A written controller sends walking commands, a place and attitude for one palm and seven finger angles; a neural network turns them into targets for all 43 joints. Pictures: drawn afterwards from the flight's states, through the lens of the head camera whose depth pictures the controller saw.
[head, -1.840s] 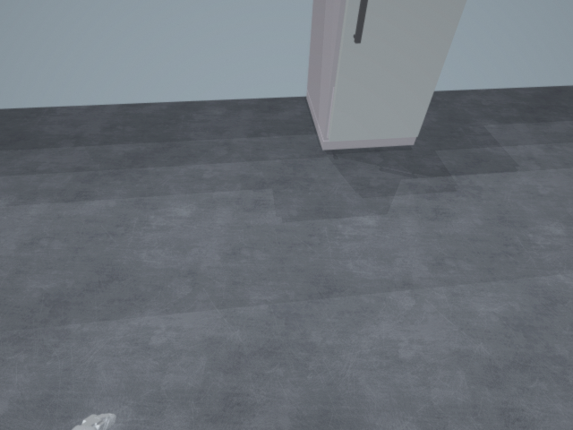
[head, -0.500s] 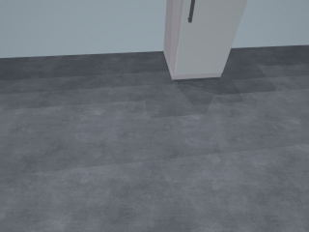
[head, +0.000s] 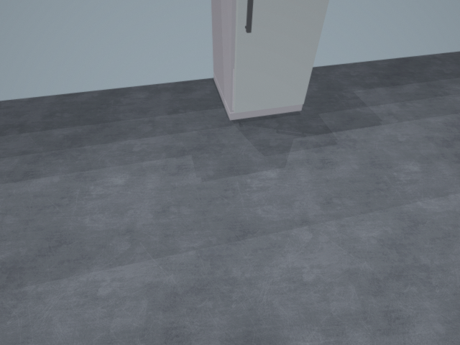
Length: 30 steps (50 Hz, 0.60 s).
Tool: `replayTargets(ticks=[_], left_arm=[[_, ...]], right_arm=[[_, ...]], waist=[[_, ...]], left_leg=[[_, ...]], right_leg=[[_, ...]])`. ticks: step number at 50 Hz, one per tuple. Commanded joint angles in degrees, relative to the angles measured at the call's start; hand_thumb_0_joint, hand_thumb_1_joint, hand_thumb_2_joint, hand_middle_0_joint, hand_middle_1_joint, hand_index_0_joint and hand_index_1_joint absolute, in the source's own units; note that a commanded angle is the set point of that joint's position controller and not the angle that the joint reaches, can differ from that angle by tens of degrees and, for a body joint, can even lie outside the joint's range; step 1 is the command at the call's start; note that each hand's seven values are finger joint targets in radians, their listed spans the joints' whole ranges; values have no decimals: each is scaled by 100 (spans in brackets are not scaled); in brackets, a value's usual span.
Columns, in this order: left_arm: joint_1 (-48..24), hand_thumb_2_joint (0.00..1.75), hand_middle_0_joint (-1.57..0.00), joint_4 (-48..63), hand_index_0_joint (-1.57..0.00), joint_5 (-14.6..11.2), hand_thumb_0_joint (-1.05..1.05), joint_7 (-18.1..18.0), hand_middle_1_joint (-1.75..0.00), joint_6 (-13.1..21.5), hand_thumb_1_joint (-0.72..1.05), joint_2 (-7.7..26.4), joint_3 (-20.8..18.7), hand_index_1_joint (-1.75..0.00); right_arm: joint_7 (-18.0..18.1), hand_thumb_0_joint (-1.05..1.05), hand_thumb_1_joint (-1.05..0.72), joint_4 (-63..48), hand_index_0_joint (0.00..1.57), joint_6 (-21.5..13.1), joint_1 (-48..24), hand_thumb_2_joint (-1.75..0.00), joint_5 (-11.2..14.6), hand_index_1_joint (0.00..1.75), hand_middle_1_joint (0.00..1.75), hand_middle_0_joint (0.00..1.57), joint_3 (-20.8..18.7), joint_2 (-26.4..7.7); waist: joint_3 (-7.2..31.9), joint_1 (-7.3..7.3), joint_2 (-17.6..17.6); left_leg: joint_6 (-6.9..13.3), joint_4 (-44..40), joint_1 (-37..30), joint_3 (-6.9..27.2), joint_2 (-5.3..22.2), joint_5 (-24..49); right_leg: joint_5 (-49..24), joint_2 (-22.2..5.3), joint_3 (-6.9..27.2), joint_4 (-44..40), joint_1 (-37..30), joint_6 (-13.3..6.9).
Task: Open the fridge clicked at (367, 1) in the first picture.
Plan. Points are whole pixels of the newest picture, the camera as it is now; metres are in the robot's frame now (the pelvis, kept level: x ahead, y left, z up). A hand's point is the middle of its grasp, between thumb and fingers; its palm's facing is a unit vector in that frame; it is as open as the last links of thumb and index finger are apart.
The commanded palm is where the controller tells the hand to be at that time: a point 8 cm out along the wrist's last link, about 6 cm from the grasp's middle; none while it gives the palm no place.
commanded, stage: walk to a spot facing it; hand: left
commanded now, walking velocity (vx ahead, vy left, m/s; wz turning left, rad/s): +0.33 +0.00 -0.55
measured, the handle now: out of the picture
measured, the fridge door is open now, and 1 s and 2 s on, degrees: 0 0 0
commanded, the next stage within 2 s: none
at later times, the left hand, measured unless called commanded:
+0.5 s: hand (113, 329) +0.18 +0.27 -0.19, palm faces -0.14 -0.97 -0.18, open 7.4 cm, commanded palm none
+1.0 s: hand (223, 186) +0.58 +0.07 -0.17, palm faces -0.53 -0.84 -0.12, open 7.4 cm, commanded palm none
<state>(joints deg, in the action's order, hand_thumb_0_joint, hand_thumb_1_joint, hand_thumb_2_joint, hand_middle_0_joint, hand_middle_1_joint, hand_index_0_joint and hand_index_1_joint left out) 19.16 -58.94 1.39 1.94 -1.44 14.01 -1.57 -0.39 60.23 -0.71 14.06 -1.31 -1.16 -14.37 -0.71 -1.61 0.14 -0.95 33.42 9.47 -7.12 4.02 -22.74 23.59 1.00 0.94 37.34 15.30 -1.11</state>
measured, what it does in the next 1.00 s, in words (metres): walks ahead, turning right: left foot, then right foot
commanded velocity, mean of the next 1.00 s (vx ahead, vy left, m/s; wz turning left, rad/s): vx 0.35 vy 0.00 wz -0.38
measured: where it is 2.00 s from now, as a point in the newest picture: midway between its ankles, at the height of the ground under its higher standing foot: (283, 234)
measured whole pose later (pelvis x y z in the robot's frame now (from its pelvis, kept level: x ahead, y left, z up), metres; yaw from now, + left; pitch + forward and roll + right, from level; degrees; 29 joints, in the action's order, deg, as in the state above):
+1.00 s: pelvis +0.37 +0.00 -0.01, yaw -26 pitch +0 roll -1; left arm 2.4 -54.9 2.2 2.0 1.2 9.3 -2.3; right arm 0.4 67.4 -3.0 32.0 -1.6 -1.2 -6.4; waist -5.0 5.2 1.0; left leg -2.2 33.1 -2.1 -21.2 8.0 -28.7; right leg 9.9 -1.6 -9.3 32.7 23.4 -5.0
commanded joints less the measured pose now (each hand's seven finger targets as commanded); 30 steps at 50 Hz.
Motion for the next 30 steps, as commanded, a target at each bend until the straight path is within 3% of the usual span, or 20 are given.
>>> replayTargets(ticks=[1, 2, 3, 4, 5, 6, 8, 9, 13, 16, 18, 19, 20, 21, 22, 23, 24, 25, 27, 30], left_arm=[[890, 90, -20, 237, -20, 49, 0, -36, -30, 358, 90, 883, -339, -30], [1600, 90, -20, 32, -20, -28, 0, -136, -30, 421, 90, 1308, -402, -30], [1822, 90, -20, -19, -20, -44, 0, -246, -30, 439, 90, 1235, -390, -30], [1588, 90, -20, 18, -20, -17, 0, -282, -30, 432, 90, 1058, -356, -30], [1321, 90, -20, 91, -20, 5, 0, -288, -30, 434, 90, 913, -319, -30], [1070, 90, -20, 166, -20, 19, 0, -283, -30, 456, 90, 815, -289, -30], [759, 90, -20, 216, -20, 32, 0, -269, -30, 498, 90, 753, -288, -30], [732, 90, -20, 229, -20, 24, 0, -266, -30, 509, 90, 711, -287, -30], [662, 90, -20, 183, -20, 37, 0, -277, -30, 518, 90, 712, -311, -30], [567, 90, -20, 201, -20, 31, 0, -276, -30, 479, 90, 763, -387, -30], [393, 90, -20, 216, -20, 5, 0, -266, -30, 464, 90, 718, -421, -30], [375, 90, -20, 270, -20, -27, 0, -238, -30, 459, 90, 535, -414, -30], [677, 90, -20, 369, -20, -95, 0, -162, -30, 413, 90, 133, -396, -30], [535, 90, -20, 503, -20, -59, 0, -149, -30, 447, 90, 124, -379, -30], [142, 90, -20, 514, -20, -13, 0, -150, -30, 419, 90, 190, -363, -30], [-126, 90, -20, 568, -20, 16, 0, -85, -30, 393, 90, 165, -361, -30], [-170, 90, -20, 524, -20, 66, 0, -23, -30, 337, 90, 116, -376, -30], [-10, 90, -20, 458, -20, 83, 0, 11, -30, 259, 90, 37, -379, -30], [166, 90, -20, 402, -20, 82, 0, 36, -30, 136, 90, -71, -371, -30], [-143, 90, -20, 518, -20, 102, 0, 41, -30, 69, 90, -79, -397, -30]], right_arm=[[95, 0, -90, -603, 20, -155, -346, -90, 53, 30, 30, 20, -226, -739], [49, 0, -90, -983, 20, -236, -997, -90, 51, 30, 30, 20, -151, -529], [81, 0, -90, -1130, 20, -277, -1428, -90, 36, 30, 30, 20, -150, -602], [80, 0, -90, -1110, 20, -292, -1453, -90, 42, 30, 30, 20, -168, -506], [61, 0, -90, -1061, 20, -288, -1344, -90, 22, 30, 30, 20, -178, -435], [32, 0, -90, -1006, 20, -251, -1221, -90, 11, 30, 30, 20, -185, -373], [-27, 0, -90, -932, 20, -176, -969, -90, 30, 30, 30, 20, -222, -223], [-50, 0, -90, -950, 20, -142, -905, -90, 41, 30, 30, 20, -237, -168], [-121, 0, -90, -1130, 20, -161, -1087, -90, 71, 30, 30, 20, -263, -63], [-107, 0, -90, -1184, 20, -258, -1049, -90, 90, 30, 30, 20, -259, -65], [0, 0, -90, -923, 20, -321, -172, -90, 67, 30, 30, 20, -320, -274], [101, 0, -90, -662, 20, -350, 759, -90, 38, 30, 30, 20, -413, -647], [144, 0, -90, -488, 20, -372, 1467, -90, -73, 30, 30, 20, -578, -1375], [116, 0, -90, -525, 20, -301, 1455, -90, -43, 30, 30, 20, -517, -1389], [138, 0, -90, -576, 20, -303, 951, -90, -13, 30, 30, 20, -458, -1071], [140, 0, -90, -703, 20, -317, 495, -90, -7, 30, 30, 20, -386, -763], [134, 0, -90, -691, 20, -346, 245, -90, -27, 30, 30, 20, -298, -437], [146, 0, -90, -679, 20, -384, 114, -90, -33, 30, 30, 20, -239, -249], [169, 0, -90, -619, 20, -456, 98, -90, -5, 30, 30, 20, -235, -177], [186, 0, -90, -480, 20, -521, 378, -90, 1, 30, 30, 20, -280, -82]], waist=[[-131, -428, 947], [-238, -669, 1975], [-328, -797, 1489], [-466, -602, 734], [-472, -384, 297], [-448, -225, 214], [-428, 4, 461], [-429, 33, 617], [-472, 50, 758], [-290, 23, 866], [27, 439, 556], [552, 798, -1], [1186, 893, -1848], [1057, 794, -1839], [610, 735, -1429], [-73, 511, -1026], [-479, 319, -931], [-506, 131, -875], [-304, 0, -897], [-316, 24, -507]], left_leg=[[142, 1812, 2036, -75, 422, 344], [-50, 2994, 3384, -101, -154, -1148], [-37, 3467, 3742, 501, 38, -1135], [-64, 3646, 3895, 666, 213, -732], [-97, 3492, 3761, 693, 334, -510], [-156, 3257, 3471, 624, 356, -267], [-221, 2824, 2993, 466, 294, 203], [-236, 2675, 2868, 426, 257, 505], [-220, 1612, 2356, 323, 142, 1034], [-116, 605, 1332, 177, -75, 964], [-48, -268, -140, 125, -222, 1201], [41, -468, -1467, 488, 198, 1106], [518, -1007, -2432, 2728, 1985, 537], [886, -1956, -1796, 3786, 2637, -733], [865, -2311, -1028, 3662, 2533, -1604], [863, -2381, -281, 3198, 2311, -1675], [676, -2426, 334, 2489, 1988, -1286], [547, -2394, 632, 1860, 1753, -745], [536, -2363, 680, 956, 1476, 47], [704, -2468, 287, 679, 1539, 633]], right_leg=[[-550, -973, 1460, -1533, -1486, -543], [-1672, -2011, 3443, -2300, -1961, -1109], [-2423, -2200, 3865, -2262, -1992, -1472], [-2461, -2127, 3486, -2112, -2007, -1633], [-2265, -1990, 3020, -2011, -1785, -1538], [-2113, -1822, 2634, -2076, -1423, -1398], [-1959, -1513, 2041, -2273, -956, -1203], [-1856, -1377, 1856, -2370, -754, -1128], [-1762, -1148, 1508, -2399, -503, -886], [-2025, -1065, 1438, -2067, -392, -742], [-2536, -751, 1220, -1073, -53, -555], [-2367, -470, 993, 156, 471, -413], [235, 292, 164, 2160, 1608, -108], [1016, 227, 216, 3301, 2046, -113], [560, -83, 310, 3885, 2242, -135], [109, -382, 178, 4039, 2403, -118], [-300, -551, 128, 3925, 2260, -80], [-562, -609, 85, 3772, 2036, -35], [-968, -645, -8, 3604, 1852, 50], [-1407, -772, 37, 3383, 2313, 161]])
